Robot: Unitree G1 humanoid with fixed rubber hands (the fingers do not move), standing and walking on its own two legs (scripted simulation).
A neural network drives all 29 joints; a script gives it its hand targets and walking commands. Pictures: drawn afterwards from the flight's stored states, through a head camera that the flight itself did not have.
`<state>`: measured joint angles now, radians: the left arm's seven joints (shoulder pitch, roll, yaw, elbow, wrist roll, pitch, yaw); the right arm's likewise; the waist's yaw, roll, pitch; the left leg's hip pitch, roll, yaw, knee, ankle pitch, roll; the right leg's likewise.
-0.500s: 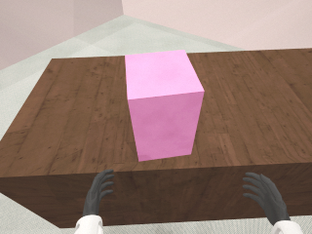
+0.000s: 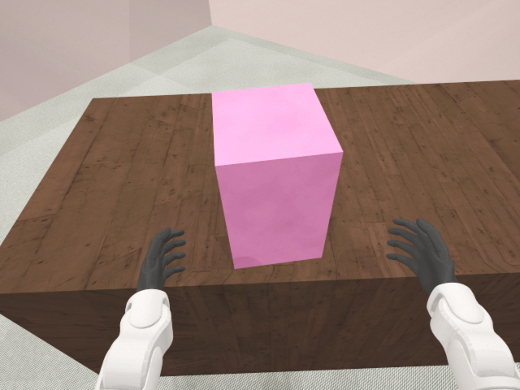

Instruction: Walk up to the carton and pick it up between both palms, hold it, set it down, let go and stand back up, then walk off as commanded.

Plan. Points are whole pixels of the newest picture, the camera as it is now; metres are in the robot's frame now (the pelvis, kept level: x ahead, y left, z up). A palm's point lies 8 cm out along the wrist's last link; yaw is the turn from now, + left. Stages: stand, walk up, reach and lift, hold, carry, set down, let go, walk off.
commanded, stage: reach and lift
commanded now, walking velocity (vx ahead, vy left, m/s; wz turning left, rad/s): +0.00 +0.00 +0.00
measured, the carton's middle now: (270, 180) +0.47 +0.05 +0.04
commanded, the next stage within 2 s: none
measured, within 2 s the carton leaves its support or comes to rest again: neither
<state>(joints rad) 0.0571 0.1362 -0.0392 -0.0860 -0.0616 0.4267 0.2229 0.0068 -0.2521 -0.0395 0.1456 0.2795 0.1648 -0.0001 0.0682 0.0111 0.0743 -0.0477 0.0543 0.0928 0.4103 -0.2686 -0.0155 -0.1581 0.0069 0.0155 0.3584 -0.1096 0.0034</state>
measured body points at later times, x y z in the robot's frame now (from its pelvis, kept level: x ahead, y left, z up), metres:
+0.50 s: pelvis +0.00 +0.00 +0.00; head +0.00 +0.00 +0.45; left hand +0.31 +0.21 +0.12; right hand +0.37 -0.17 +0.13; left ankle -0.02 +0.12 -0.74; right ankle +0.06 -0.12 -0.74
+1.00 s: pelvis +0.01 +0.00 +0.00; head +0.02 +0.01 +0.45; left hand +0.37 +0.22 +0.17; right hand +0.44 -0.14 +0.16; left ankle -0.02 +0.12 -0.74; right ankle +0.06 -0.12 -0.74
